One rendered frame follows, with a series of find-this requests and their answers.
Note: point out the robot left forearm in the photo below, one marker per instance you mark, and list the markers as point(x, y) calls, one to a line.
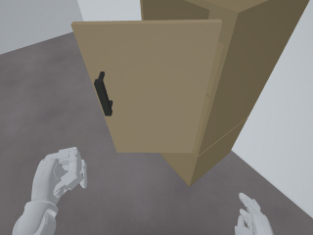
point(38, 218)

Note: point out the robot right hand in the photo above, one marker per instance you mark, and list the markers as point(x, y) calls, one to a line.
point(257, 222)

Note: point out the robot left hand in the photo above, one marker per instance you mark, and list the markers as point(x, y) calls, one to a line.
point(47, 184)

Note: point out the cupboard door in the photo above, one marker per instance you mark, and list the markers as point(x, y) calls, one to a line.
point(156, 75)

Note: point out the handle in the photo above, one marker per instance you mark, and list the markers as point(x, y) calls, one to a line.
point(103, 95)

